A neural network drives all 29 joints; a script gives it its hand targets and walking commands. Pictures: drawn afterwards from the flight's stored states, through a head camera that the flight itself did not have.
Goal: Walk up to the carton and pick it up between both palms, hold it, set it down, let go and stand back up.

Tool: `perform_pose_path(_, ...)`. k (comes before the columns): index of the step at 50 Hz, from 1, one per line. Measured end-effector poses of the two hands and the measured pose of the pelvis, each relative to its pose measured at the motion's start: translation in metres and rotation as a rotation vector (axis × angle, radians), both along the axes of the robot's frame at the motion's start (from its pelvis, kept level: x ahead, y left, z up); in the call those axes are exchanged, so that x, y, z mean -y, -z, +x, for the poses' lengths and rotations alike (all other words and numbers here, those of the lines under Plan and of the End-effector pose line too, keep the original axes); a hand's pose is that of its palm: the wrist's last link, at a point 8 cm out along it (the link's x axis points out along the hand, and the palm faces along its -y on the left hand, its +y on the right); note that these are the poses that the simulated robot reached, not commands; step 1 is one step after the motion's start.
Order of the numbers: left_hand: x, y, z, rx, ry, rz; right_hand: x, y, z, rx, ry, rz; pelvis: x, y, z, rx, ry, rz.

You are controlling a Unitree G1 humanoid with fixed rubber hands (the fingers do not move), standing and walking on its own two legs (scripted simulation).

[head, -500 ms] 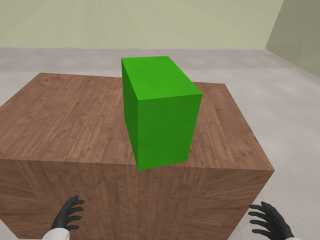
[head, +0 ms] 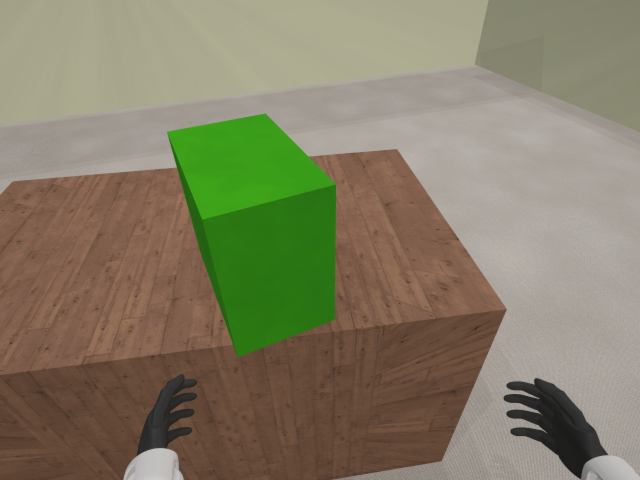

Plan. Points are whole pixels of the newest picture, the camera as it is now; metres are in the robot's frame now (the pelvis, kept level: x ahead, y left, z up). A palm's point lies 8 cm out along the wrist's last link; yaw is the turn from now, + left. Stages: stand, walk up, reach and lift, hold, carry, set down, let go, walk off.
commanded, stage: reach and lift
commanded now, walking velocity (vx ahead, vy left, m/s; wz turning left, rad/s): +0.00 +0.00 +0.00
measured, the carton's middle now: (252, 227) +0.55 +0.12 +0.06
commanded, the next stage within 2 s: none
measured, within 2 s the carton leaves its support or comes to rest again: neither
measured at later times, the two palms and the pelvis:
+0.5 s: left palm (175, 414) +0.21 +0.17 +0.05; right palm (557, 418) +0.21 -0.28 +0.01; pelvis +0.02 +0.00 +0.00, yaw +0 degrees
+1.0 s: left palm (182, 369) +0.25 +0.17 +0.08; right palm (533, 363) +0.27 -0.26 +0.05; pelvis +0.03 +0.00 +0.00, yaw -1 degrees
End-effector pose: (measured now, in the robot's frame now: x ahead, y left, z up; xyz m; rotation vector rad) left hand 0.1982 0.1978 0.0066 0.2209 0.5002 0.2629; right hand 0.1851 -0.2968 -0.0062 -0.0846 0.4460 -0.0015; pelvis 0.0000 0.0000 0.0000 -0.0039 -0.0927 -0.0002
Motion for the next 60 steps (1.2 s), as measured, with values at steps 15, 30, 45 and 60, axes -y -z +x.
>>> perform_pose_path(15,0.02,-0.02,0.016,0.129,-0.034,-0.072,-0.019,-0.01,0.031,0.103,-0.062,0.059,0.002,-0.003,0.02,-0.038,0.003,0.005)
perform_pose_path(30,0.029,-0.043,0.014,0.237,-0.092,-0.108,-0.015,-0.021,0.028,0.155,-0.073,0.074,0.001,-0.003,0.015,-0.032,0.004,0.004)
perform_pose_path(45,0.031,-0.06,0.041,0.247,-0.093,-0.097,-0.029,-0.045,0.065,0.209,-0.106,0.093,-0.001,-0.003,0.022,-0.044,0.009,0.005)
perform_pose_path(60,0.013,-0.084,0.062,0.243,-0.148,-0.081,-0.048,-0.061,0.099,0.213,-0.081,0.125,-0.003,-0.007,0.03,-0.072,0.016,0.004)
